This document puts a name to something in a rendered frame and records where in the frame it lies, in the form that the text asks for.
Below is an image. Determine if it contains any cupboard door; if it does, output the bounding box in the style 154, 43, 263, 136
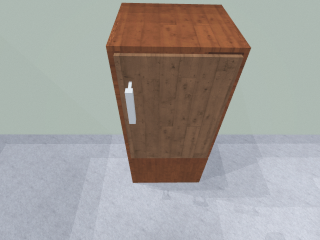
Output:
113, 53, 244, 159

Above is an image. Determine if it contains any handle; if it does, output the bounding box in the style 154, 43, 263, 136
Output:
125, 81, 136, 124

